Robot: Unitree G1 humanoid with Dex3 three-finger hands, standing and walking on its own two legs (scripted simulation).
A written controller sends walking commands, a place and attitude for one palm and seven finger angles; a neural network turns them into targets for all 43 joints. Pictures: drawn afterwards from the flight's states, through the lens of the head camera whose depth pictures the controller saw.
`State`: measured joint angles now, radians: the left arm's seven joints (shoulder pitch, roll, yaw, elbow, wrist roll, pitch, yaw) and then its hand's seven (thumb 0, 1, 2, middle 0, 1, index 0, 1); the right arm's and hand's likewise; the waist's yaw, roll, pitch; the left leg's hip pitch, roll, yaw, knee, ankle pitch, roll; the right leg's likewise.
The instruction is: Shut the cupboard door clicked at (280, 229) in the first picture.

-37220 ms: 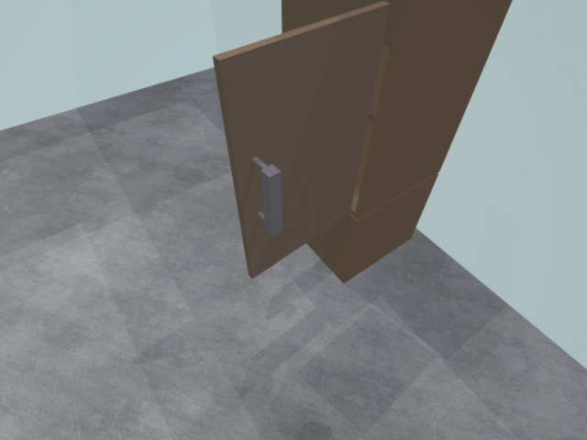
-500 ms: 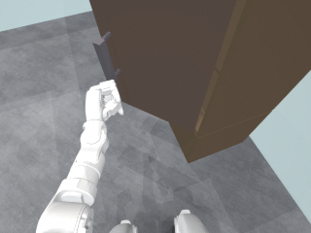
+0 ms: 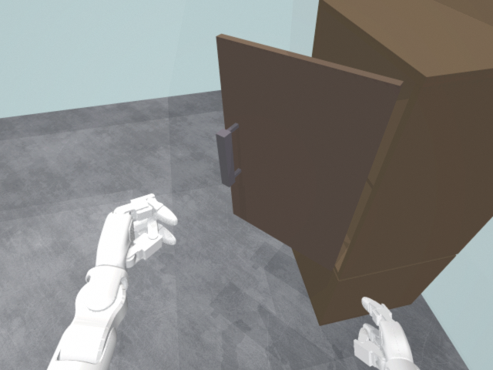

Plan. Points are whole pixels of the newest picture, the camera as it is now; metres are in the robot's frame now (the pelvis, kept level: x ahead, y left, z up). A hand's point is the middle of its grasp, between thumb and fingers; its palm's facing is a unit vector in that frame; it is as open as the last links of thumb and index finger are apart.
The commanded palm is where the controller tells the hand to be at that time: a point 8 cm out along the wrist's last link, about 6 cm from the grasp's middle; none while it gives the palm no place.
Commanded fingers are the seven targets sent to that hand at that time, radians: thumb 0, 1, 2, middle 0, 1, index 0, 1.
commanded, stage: draw the hand back to the body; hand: left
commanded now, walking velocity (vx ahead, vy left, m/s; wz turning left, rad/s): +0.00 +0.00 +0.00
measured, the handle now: (231, 155) +0.63 +0.10 -0.04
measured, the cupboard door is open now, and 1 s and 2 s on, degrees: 42 42 42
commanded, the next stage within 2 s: step back with the hand held close in 0.80 s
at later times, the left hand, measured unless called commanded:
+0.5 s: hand (12, 264) +0.19 +0.30 +0.17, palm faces +0.50 -0.75 -0.44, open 6.7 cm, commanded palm +0.15 +0.32 +0.18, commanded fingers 0.00 0.90 0.90 -0.20 -0.30 -0.20 -0.30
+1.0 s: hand (29, 265) +0.19 +0.28 +0.16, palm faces +0.47 -0.78 -0.42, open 7.4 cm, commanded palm +0.14 +0.31 +0.18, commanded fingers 0.00 0.90 0.90 -0.20 -0.30 -0.20 -0.30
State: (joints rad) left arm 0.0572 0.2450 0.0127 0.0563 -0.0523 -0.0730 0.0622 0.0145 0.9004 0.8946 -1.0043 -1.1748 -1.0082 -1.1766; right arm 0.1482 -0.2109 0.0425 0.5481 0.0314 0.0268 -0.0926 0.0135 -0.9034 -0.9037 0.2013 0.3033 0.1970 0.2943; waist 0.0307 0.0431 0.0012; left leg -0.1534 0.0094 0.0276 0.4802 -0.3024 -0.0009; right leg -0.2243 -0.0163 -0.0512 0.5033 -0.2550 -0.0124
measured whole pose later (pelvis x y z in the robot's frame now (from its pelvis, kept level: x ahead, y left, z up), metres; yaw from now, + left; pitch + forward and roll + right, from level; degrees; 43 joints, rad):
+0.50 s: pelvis +0.01 +0.02 +0.01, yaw +0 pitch -4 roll +0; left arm 0.47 0.36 0.37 -0.37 -0.06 -0.07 0.12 0.01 0.90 0.89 -0.34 -0.44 -0.34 -0.44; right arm 0.22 -0.23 0.02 0.64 0.01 -0.08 -0.07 0.02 -0.90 -0.90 0.20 0.30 0.20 0.29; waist 0.08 0.08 0.02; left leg -0.04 -0.01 0.02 0.40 -0.29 0.02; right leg -0.10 -0.03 -0.05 0.40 -0.23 0.01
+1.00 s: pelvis +0.00 +0.01 +0.00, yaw +0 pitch -3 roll -1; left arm 0.46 0.35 0.37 -0.35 -0.05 -0.12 0.11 0.01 0.89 0.89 -0.21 -0.30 -0.21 -0.30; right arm 0.20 -0.23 0.02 0.63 0.01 -0.10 -0.07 0.02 -0.90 -0.90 0.20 0.30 0.20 0.30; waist 0.05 0.08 0.01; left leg -0.10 0.02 0.03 0.44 -0.28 0.01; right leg -0.14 0.00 -0.06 0.40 -0.20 0.00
